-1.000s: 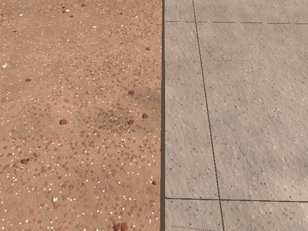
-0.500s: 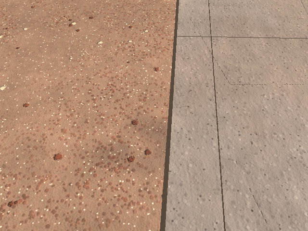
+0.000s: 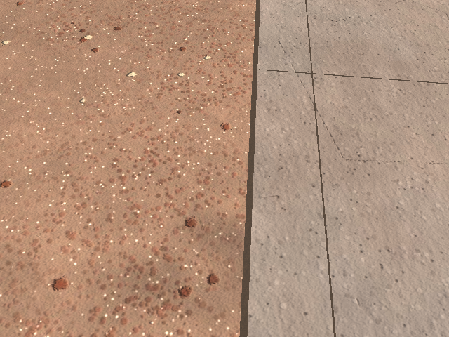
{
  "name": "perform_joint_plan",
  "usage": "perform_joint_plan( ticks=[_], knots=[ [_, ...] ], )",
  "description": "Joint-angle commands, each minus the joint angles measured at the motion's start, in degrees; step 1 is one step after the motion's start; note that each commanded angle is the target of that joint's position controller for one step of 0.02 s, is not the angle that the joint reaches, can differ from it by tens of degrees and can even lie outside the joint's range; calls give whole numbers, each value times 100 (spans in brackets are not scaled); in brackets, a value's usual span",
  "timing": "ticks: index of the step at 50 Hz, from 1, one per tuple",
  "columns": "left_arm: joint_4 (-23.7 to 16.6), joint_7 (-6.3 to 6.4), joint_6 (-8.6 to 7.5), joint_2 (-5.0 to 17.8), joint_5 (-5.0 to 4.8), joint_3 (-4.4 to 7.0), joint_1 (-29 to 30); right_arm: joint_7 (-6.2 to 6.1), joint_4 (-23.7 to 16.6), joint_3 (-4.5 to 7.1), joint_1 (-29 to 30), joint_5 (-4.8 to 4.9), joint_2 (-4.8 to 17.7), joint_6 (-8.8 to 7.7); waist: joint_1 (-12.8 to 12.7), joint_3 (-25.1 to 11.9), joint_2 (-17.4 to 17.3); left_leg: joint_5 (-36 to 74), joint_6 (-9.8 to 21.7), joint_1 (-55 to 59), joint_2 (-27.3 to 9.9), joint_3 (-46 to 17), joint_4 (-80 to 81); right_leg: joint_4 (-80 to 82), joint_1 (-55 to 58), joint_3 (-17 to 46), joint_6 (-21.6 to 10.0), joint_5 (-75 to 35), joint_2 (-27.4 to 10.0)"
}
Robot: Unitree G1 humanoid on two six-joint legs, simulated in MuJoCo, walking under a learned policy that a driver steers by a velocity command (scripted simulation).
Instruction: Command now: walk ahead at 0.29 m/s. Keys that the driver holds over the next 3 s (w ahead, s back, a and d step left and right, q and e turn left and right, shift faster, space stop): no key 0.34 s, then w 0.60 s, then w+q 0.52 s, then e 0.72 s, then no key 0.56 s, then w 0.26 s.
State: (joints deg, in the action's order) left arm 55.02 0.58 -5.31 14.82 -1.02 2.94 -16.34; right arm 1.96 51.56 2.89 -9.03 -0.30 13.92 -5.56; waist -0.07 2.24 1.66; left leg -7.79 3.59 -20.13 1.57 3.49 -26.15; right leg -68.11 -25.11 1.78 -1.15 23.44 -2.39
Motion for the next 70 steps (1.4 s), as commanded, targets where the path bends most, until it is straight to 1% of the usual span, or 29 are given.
perform_joint_plan(
  ticks=[1,6,10,13,15,16,17,18,21,23,26,27,28,29,30,33,38,42,44,46,47,48,49,50,51,54,58,62,70],
  knots=[
    [-143,91,114,216,49,119,-588,13,-104,50,-81,-96,433,-88,-227,-644,-596,3697,997,694,-1439,-1040,1143,214,-262,98,61,-437,-368],
    [-350,125,221,104,121,77,53,-194,85,54,-47,-83,667,-5,-232,-703,-625,4106,892,615,-1179,-341,1177,2152,7,-13,193,-1632,-312],
    [-432,104,303,215,86,85,576,-237,319,56,-315,-48,752,108,7,-679,-636,3246,866,895,-1278,-475,1143,3054,289,-23,202,-1973,-194],
    [-429,95,308,280,132,115,661,-254,416,32,-220,35,677,192,-74,-534,-590,2377,775,971,-1312,-679,811,3784,589,-62,57,-1853,-113],
    [-320,115,277,553,216,195,449,-270,494,-24,-493,53,479,202,-88,-646,-189,1288,332,821,-867,-628,297,4485,1449,183,-152,-3648,-335],
    [-327,145,289,838,211,240,462,-266,567,-27,-965,-65,398,174,279,-811,277,289,101,435,-432,-408,44,4180,2033,486,-376,-4713,-702],
    [-242,147,334,607,181,190,545,-287,697,-71,-1320,-68,164,199,448,-922,813,-713,-97,222,-232,-238,58,4124,2163,684,-748,-4429,-889],
    [-207,107,368,374,89,169,570,-315,686,-70,-1093,-40,239,255,295,-860,745,-1125,-158,254,-163,-125,30,4278,1960,738,-774,-3016,-772],
    [-140,84,376,729,5,308,314,-343,504,-6,-485,86,412,400,-7,-381,745,-1994,-11,-420,-18,69,-730,5063,1555,1544,-935,803,-1018],
    [-104,102,285,763,28,332,225,-310,476,-20,-468,96,309,334,18,-281,940,-1758,165,-306,-104,-94,-928,5483,1350,2193,-1134,1184,-1349],
    [-403,80,225,580,-19,292,1175,-275,729,15,-1030,52,329,224,478,-299,529,-1410,489,1026,-345,-382,94,5173,307,1302,-721,582,-840],
    [-554,63,197,312,-49,224,1575,-287,847,88,-1316,68,561,193,634,-171,-68,-1936,656,1323,-780,-1002,707,4379,-185,457,-394,172,-310],
    [-670,50,95,40,-64,156,1741,-304,965,219,-1620,121,1000,166,643,-3,-1115,-2287,918,1994,-1484,-2185,1423,3085,-1073,-466,-77,-448,372],
    [-731,35,-5,277,-57,188,1827,-300,939,245,-1635,97,1092,125,685,328,-1374,-1428,1135,2447,-2123,-2936,1591,2549,-1961,-429,-73,-88,302],
    [-699,4,-64,424,-72,240,1812,-302,972,189,-1762,24,833,54,646,321,-1111,-377,1204,2937,-2269,-2970,1415,1829,-2538,-151,-113,282,88],
    [-516,-135,-108,289,-64,229,1528,-257,954,112,-1795,92,592,10,406,47,-655,1563,956,3644,-2101,-2109,1174,1045,-3142,-31,-193,-252,-267],
    [-754,-277,-37,-144,-59,34,2315,-278,815,66,-1590,28,658,137,478,345,-785,1324,631,1991,-1339,-880,1684,2772,-1388,-601,-30,-1793,-27],
    [-908,-306,36,136,-92,48,2514,-267,949,152,-1809,131,882,85,396,515,-964,1435,575,1902,-1567,-789,1744,3497,-602,-601,-211,-2011,95],
    [-862,-295,35,402,-69,159,2128,-270,952,191,-1680,156,948,88,57,251,-1010,2872,433,2129,-1641,-643,1171,3689,76,-655,-416,-1913,256],
    [-397,-234,61,782,-59,394,603,-282,892,171,-1522,130,864,127,-692,-623,-914,3907,165,1614,-1298,-291,-553,3707,2121,-709,-700,-1939,417],
    [-180,-164,89,1195,-7,517,-441,-279,742,101,-1491,11,702,132,-1029,-1367,-182,2115,-30,277,-956,-99,-2424,3668,3812,617,-1038,-1731,-699],
    [-100,-200,94,1444,94,488,-723,-247,700,-127,-2179,97,-200,33,-591,-2334,1389,-2247,-275,-1340,78,-412,-4415,4794,5004,3556,-1882,-278,-2143],
    [-141,-224,45,972,45,356,-462,-213,709,14,-1693,256,328,-80,-737,-1872,825,-2416,-157,-1839,-137,-1186,-5193,5279,4408,3834,-1654,300,-2036],
    [-235,-217,-5,747,22,273,105,-210,514,106,-1216,378,595,-128,-574,-1005,656,-1950,-27,-2182,-416,-1036,-5300,5387,3551,2918,-1383,109,-1909],
    [-310,-233,-56,550,34,203,579,-263,483,130,-1025,358,607,-113,-344,-626,226,-1399,23,-1904,-728,-925,-5045,5554,2676,2176,-1200,-382,-1701],
    [-209,-267,-148,182,165,114,966,-342,583,219,-1332,265,274,142,140,-291,382,-857,94,-1026,-1050,-971,-4406,6020,1349,878,-922,-953,-1250],
    [-27,-103,-178,458,203,174,669,-369,344,308,-803,225,302,316,173,103,209,-186,-17,-1743,-1044,-1111,-3812,6380,1251,250,-979,-1230,-1268],
    [35,31,-156,539,234,184,376,-253,165,351,-294,166,312,279,79,168,93,859,-125,-2325,-917,-1159,-2916,6369,1758,-308,-885,-1773,-1261],
    [163,111,41,782,107,259,-400,48,-565,149,1129,155,76,257,-429,544,-50,758,-24,-2562,-823,-264,-1345,5989,2981,-1203,-759,-2644,-1484]
  ],
)
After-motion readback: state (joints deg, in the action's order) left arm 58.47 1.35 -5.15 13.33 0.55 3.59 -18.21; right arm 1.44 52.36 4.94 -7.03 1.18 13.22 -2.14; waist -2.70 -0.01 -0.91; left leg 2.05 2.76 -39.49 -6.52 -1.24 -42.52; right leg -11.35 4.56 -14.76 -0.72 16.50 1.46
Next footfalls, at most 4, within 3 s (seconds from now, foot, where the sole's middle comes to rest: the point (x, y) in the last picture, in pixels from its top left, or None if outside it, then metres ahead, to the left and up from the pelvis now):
0.30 right None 0.22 -0.14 -0.77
0.92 right None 0.46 -0.17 -0.77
1.52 left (186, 253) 0.72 0.13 -0.77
2.06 right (249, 225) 0.83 -0.08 -0.77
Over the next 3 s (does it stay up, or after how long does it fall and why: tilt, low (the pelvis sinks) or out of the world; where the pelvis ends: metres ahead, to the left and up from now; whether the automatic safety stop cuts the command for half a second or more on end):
stays up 0.83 0.02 -0.01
